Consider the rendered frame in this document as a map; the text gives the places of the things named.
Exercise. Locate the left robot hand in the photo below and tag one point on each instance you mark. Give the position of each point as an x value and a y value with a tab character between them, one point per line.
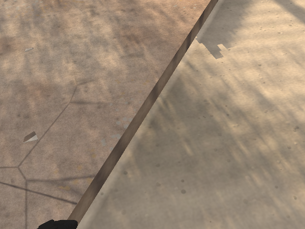
59	224

